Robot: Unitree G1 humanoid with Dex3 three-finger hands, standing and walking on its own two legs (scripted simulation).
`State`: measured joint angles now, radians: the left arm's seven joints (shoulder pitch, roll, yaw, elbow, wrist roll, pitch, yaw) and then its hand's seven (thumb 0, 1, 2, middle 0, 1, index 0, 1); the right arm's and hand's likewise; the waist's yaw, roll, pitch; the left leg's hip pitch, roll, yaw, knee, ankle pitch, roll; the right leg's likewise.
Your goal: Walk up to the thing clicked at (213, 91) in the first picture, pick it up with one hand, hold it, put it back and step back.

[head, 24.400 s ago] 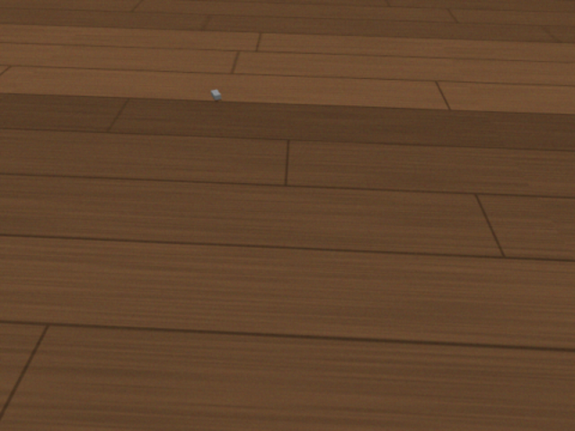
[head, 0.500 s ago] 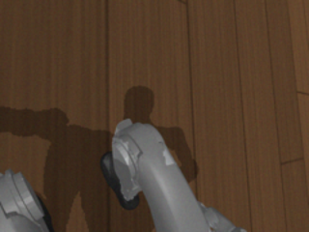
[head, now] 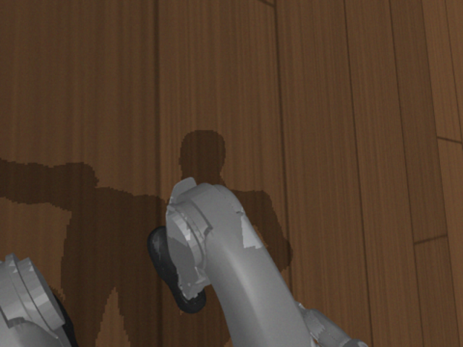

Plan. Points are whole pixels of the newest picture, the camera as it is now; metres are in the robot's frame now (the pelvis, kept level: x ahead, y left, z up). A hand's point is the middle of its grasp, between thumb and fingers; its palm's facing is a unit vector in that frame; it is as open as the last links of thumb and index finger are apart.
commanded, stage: close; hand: left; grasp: from above
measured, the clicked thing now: out of the picture +0.47 +0.35 -0.30
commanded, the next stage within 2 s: settle in 0.92 s
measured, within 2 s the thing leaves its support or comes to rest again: leaves its support in 1.24 s
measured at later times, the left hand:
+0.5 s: hand out of the picture +0.46 +0.34 -0.27, palm faces -0.41 -0.19 -0.89, open 7.7 cm
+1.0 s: hand out of the picture +0.46 +0.34 -0.27, palm faces -0.40 -0.19 -0.89, open 7.3 cm
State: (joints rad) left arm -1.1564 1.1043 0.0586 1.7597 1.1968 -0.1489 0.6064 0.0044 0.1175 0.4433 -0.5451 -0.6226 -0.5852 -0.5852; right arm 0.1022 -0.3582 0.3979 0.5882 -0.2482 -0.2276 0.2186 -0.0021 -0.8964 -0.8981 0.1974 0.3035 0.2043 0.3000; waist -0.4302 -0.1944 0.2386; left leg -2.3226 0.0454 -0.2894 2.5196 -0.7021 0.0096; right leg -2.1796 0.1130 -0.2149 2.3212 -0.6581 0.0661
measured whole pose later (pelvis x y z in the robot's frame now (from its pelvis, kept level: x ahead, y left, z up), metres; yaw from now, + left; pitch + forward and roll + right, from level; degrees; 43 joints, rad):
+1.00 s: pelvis +0.00 +0.00 +0.00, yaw +0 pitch +26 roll -16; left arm -1.15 1.12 0.06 1.75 1.19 -0.16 0.60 0.01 0.45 0.07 -0.89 -0.28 -0.94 -0.22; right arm 0.10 -0.36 0.41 0.59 -0.24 -0.23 0.21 0.00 -0.89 -0.90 0.20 0.30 0.20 0.30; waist -0.43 -0.19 0.25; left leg -2.32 0.05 -0.29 2.52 -0.70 0.01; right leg -2.18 0.11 -0.22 2.32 -0.65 0.06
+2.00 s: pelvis +0.00 -0.01 +0.01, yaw +6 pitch +32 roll -10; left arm -1.05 0.84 0.04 1.37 1.16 -0.07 0.27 0.00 0.42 0.04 -0.99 -0.15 -1.02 -0.12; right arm 0.17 -0.31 0.18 0.63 -0.13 -0.04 0.16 0.00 -0.90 -0.90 0.20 0.30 0.20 0.30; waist -0.28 -0.02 0.01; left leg -2.36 0.02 -0.18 2.44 -0.65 0.00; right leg -2.25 0.06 -0.13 2.33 -0.66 0.03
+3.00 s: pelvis +0.00 -0.01 +0.23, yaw +14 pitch +27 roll -4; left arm -0.48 0.53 -0.09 0.72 0.97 0.04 0.04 0.02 0.47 0.00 -0.93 -0.21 -0.98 -0.16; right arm 0.17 -0.24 0.01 0.66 0.03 0.05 -0.01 0.00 -0.89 -0.89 0.20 0.30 0.21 0.30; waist -0.09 0.05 -0.18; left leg -1.60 0.03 -0.05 1.69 -0.56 0.01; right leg -1.54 0.03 -0.03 1.65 -0.58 0.03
